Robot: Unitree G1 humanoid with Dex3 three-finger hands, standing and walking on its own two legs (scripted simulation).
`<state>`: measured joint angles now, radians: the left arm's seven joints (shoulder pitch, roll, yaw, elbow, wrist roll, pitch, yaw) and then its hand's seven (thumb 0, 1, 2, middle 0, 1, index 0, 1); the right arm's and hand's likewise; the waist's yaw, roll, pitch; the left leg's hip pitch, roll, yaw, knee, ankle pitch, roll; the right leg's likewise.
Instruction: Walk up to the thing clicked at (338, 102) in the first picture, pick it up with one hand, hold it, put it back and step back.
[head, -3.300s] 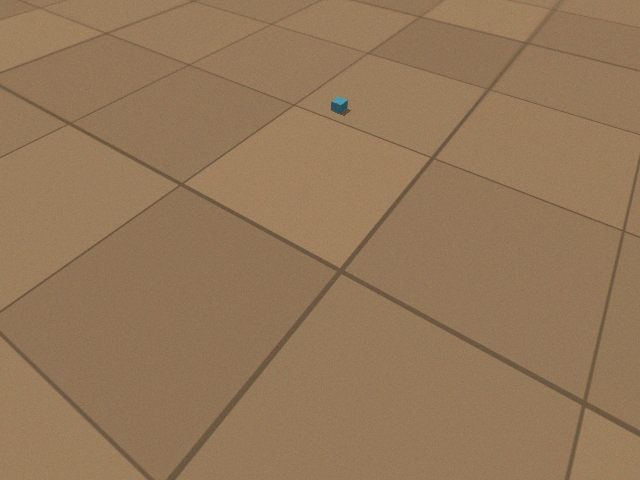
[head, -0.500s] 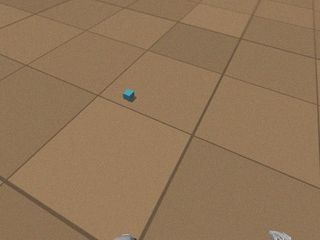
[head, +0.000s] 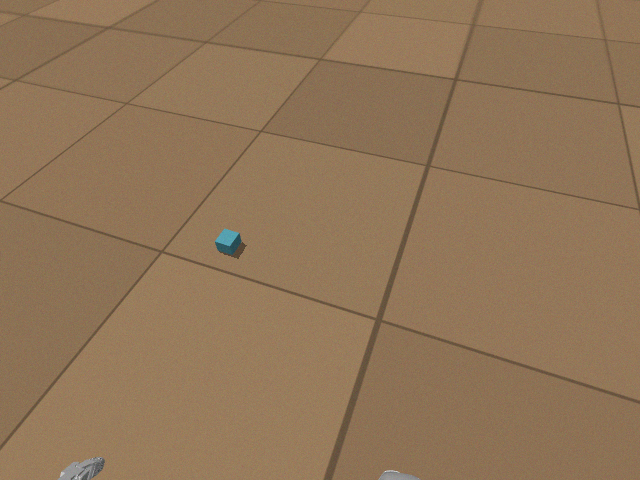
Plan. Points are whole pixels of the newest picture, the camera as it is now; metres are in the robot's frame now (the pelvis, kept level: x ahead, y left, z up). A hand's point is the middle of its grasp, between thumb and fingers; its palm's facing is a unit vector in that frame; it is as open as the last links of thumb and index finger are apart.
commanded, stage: walk up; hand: left
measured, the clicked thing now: (228, 241) +1.12 +0.35 -0.72
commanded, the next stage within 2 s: none
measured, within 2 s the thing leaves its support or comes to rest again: neither
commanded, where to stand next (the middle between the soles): +0.71 +0.05 m, yaw +0 degrees
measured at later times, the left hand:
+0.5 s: hand (89, 442) +0.23 +0.34 -0.14, palm faces -0.02 -0.94 -0.34, open 7.4 cm
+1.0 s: hand (149, 286) +0.47 +0.30 -0.10, palm faces -0.02 -0.92 -0.39, open 7.4 cm
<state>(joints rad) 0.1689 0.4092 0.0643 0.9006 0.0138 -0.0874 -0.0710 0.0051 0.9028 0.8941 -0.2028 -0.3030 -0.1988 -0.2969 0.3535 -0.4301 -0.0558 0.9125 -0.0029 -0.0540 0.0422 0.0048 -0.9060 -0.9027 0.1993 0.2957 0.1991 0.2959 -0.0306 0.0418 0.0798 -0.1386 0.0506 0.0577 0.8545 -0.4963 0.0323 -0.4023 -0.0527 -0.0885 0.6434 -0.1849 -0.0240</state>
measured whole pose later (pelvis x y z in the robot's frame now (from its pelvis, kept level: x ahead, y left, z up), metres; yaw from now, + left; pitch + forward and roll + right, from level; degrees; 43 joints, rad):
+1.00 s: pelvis +0.38 +0.03 +0.02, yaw +0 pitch -3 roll +0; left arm 0.23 0.37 0.03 0.86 0.00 -0.09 -0.05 0.00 0.90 0.89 -0.21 -0.30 -0.20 -0.30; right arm 0.29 -0.43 -0.05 0.89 0.00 -0.04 0.05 0.00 -0.91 -0.90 0.20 0.30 0.20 0.30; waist 0.00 0.06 0.10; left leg -0.43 0.06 0.01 1.01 -0.38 0.03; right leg -0.26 -0.04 -0.08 0.53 -0.21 -0.02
